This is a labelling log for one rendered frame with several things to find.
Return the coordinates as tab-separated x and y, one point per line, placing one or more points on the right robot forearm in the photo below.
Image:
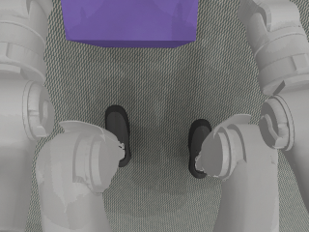
279	44

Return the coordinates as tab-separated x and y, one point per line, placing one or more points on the left robot upper arm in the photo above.
26	116

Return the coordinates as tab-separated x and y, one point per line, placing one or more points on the robot right thigh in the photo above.
250	196

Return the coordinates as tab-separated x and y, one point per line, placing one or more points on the carton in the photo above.
131	23

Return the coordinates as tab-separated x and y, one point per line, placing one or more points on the right robot upper arm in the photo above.
284	125

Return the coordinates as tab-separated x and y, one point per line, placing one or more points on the left robot forearm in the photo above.
23	32

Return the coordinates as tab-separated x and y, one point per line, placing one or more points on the robot left foot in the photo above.
116	121

